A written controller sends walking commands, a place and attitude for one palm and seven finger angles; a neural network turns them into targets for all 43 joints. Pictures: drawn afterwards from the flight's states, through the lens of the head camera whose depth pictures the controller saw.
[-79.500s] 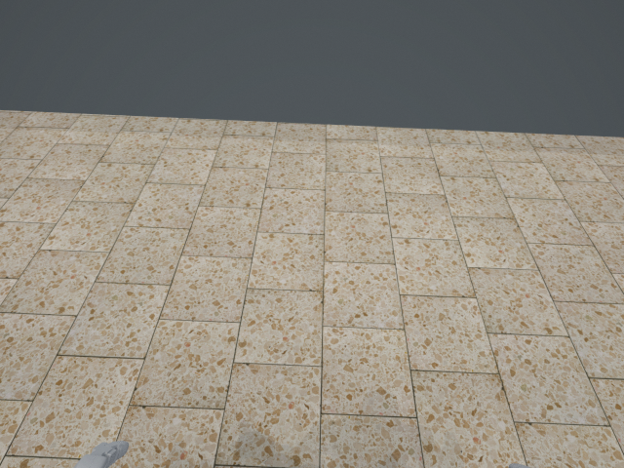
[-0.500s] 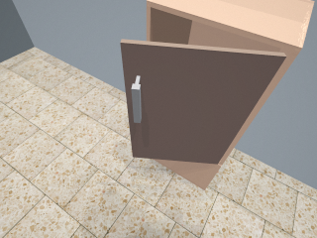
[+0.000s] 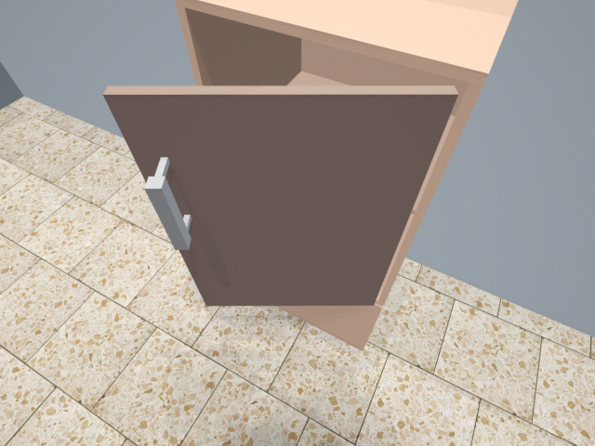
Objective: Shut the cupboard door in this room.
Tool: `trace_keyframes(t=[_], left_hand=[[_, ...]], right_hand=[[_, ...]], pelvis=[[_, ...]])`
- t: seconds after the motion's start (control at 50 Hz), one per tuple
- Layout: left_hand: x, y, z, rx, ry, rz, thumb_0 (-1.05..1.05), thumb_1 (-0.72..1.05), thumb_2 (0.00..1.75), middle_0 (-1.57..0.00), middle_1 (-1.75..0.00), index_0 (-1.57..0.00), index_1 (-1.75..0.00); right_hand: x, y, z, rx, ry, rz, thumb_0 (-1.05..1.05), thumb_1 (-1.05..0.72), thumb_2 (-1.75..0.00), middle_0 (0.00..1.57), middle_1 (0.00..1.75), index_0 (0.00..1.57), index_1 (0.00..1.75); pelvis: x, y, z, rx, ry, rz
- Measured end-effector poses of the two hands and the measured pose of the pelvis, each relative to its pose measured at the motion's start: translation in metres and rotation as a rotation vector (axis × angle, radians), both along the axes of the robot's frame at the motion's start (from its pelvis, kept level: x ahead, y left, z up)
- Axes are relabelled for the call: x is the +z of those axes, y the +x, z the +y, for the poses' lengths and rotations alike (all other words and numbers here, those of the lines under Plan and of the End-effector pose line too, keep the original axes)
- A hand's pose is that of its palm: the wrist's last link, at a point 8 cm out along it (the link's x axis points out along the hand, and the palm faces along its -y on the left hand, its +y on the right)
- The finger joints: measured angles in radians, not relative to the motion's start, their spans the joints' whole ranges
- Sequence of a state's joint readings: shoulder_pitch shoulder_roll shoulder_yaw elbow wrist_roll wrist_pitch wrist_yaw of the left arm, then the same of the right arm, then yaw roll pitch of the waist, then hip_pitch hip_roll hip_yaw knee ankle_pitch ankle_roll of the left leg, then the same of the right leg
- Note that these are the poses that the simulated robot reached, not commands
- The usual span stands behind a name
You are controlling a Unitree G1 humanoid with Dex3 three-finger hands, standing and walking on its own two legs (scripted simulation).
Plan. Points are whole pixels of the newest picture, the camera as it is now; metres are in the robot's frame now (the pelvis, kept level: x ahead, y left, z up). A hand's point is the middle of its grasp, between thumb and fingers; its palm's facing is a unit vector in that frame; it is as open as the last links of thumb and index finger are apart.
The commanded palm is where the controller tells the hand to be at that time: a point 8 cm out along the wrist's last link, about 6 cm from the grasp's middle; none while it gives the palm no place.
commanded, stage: come to a stop and stand still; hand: left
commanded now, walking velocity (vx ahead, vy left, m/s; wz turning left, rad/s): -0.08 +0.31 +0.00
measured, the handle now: (173, 205) +0.43 +0.20 +0.06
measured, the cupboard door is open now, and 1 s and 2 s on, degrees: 29 29 29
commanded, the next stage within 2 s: look again from close up in 0.84 s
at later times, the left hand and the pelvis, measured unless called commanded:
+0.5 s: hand out of the picture -0.03 +0.19 -0.17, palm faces +0.13 -0.97 -0.22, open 7.3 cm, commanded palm none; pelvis -0.04 -0.01 +0.01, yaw +2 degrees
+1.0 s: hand out of the picture -0.02 +0.16 -0.16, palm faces -0.03 -0.97 -0.23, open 7.3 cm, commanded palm none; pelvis -0.06 -0.02 +0.01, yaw +0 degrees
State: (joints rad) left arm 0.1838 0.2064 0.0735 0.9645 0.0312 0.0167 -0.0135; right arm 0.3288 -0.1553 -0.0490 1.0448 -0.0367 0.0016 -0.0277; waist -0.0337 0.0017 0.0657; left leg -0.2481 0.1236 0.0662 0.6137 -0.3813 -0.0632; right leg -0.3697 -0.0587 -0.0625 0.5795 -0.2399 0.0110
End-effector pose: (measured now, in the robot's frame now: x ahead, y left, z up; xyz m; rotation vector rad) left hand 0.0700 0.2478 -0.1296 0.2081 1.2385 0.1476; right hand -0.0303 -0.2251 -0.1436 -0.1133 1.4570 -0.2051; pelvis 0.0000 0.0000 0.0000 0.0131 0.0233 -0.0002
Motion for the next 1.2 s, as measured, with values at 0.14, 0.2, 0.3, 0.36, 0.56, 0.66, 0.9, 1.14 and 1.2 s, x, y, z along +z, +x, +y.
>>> trace_keyframes(t=[0.14,0.2,0.3,0.36,0.56,0.66,0.9,1.14,1.2], left_hand=[[0.012,0.007,-0.045,-0.004,0.002,-0.039,0.01,0.92,0.90,-0.20,-0.30,-0.20,-0.30],[0.014,0.003,-0.053,0.026,-0.002,-0.060,0.00,0.93,0.90,-0.20,-0.30,-0.20,-0.30],[0.012,-0.023,-0.052,0.068,-0.008,-0.056,0.00,0.93,0.90,-0.21,-0.30,-0.21,-0.30],[0.008,-0.048,-0.045,0.097,-0.007,-0.027,0.00,0.92,0.89,-0.21,-0.30,-0.21,-0.30],[-0.012,-0.132,-0.006,0.158,-0.042,0.120,0.01,0.91,0.90,-0.20,-0.30,-0.20,-0.30],[-0.004,-0.141,-0.004,0.156,-0.073,0.118,0.01,0.91,0.90,-0.20,-0.30,-0.20,-0.30],[0.002,-0.111,-0.026,0.066,-0.054,0.142,0.02,0.95,0.90,-0.20,-0.30,-0.20,-0.30],[-0.004,-0.081,-0.053,0.028,-0.018,-0.009,0.01,0.94,0.90,-0.20,-0.30,-0.20,-0.30],[-0.007,-0.084,-0.053,0.052,-0.029,-0.022,0.01,0.95,0.90,-0.20,-0.30,-0.20,-0.30]], right_hand=[[-0.001,0.028,-0.040,0.015,0.000,-0.028,0.01,-0.91,-0.90,0.20,0.30,0.20,0.30],[0.005,0.045,-0.045,0.045,0.003,-0.066,0.01,-0.91,-0.90,0.20,0.30,0.20,0.30],[0.012,0.072,-0.043,0.110,0.005,-0.139,0.00,-0.91,-0.90,0.20,0.30,0.20,0.30],[0.017,0.085,-0.037,0.143,0.004,-0.190,0.00,-0.91,-0.90,0.20,0.30,0.20,0.30],[0.031,0.056,0.002,0.159,-0.030,-0.262,0.00,-0.92,-0.90,0.20,0.30,0.20,0.30],[0.035,0.007,0.008,0.136,-0.043,-0.159,0.00,-0.94,-0.90,0.20,0.30,0.21,0.30],[0.024,-0.082,0.020,0.016,0.038,0.047,0.00,-0.91,-0.90,0.20,0.30,0.21,0.30],[-0.001,-0.036,-0.024,0.019,0.014,-0.067,0.01,-0.91,-0.90,0.20,0.30,0.20,0.30],[0.006,-0.009,-0.028,0.046,-0.014,-0.142,0.01,-0.91,-0.90,0.20,0.30,0.20,0.30]], pelvis=[[0.007,0.002,-0.025,0.011,0.008,-0.016],[0.011,-0.002,-0.032,0.020,0.014,-0.019],[0.013,-0.015,-0.035,0.033,0.014,-0.024],[0.012,-0.024,-0.032,0.037,0.014,-0.026],[0.010,-0.050,0.000,0.035,-0.006,-0.044],[0.020,-0.052,0.010,0.049,-0.020,-0.041],[0.020,-0.054,-0.006,0.031,-0.004,-0.003],[0.002,-0.053,-0.030,0.031,-0.046,-0.047],[0.003,-0.054,-0.031,0.033,-0.036,-0.061]])
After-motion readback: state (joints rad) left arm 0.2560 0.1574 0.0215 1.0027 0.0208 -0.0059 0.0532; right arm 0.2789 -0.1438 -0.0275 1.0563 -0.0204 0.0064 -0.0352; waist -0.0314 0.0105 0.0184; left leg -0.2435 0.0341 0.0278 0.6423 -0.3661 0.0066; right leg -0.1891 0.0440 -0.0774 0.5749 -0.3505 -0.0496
